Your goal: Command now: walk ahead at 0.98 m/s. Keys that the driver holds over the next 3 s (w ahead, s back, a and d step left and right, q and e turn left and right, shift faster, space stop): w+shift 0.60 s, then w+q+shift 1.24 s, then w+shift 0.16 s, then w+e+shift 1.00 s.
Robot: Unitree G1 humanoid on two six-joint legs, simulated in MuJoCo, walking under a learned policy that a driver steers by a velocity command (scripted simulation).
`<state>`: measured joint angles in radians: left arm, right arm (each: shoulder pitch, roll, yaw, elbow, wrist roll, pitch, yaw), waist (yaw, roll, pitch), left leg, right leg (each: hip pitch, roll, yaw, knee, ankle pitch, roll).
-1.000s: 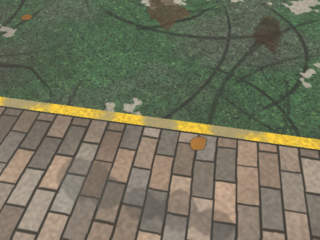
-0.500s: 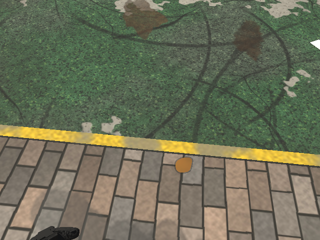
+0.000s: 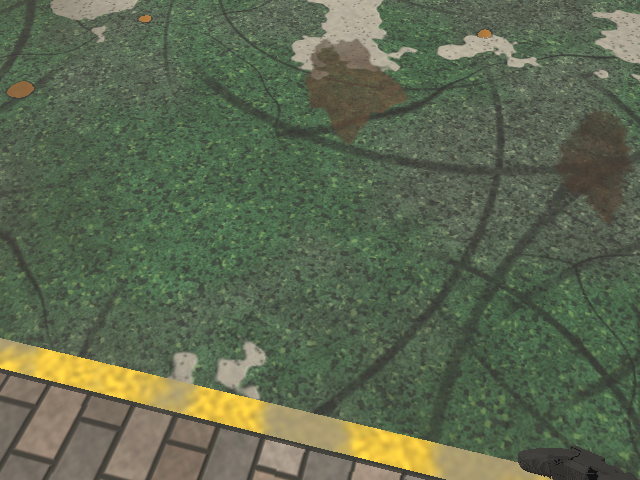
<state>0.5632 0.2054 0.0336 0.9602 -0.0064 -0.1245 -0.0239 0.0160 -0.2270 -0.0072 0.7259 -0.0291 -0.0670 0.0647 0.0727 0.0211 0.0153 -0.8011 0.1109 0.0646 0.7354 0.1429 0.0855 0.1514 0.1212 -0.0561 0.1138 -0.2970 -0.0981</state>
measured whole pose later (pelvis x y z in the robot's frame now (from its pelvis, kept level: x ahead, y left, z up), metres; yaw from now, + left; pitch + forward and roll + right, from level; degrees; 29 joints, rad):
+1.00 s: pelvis +0.97 -0.02 -0.02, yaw +13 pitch +0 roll -1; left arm 0.49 0.21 0.02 1.00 0.01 -0.12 0.02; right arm 0.01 -0.26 -0.01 0.77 -0.01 -0.04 0.07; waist 0.04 0.02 0.06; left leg -0.73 0.02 0.17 0.71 0.10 0.16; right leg 0.27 0.06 -0.30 0.18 -0.42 0.00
